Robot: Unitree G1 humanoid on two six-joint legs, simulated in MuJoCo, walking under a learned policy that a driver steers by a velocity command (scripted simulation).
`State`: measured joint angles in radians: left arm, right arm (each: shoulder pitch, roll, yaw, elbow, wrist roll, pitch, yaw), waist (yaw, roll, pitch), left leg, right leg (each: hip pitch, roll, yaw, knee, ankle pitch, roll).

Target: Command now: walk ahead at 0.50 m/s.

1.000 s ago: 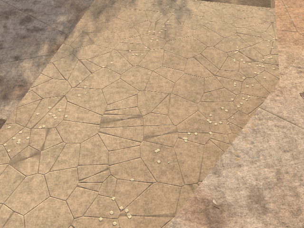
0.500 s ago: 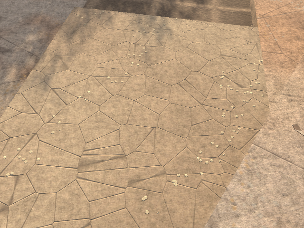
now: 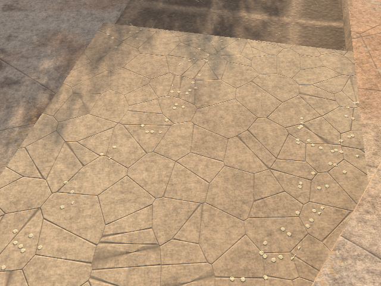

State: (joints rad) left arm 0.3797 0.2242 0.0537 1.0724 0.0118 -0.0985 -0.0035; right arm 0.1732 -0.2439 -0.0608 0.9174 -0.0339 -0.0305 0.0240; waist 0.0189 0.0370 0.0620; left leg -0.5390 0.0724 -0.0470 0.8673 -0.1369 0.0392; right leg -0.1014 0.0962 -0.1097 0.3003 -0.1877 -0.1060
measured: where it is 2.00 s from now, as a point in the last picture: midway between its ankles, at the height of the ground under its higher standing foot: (192, 230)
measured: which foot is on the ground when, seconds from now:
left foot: up 0.00-0.34, down 0.36-0.80, up 0.82-1.00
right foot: down 0.00-0.38, up 0.40-0.74, down 0.76-1.00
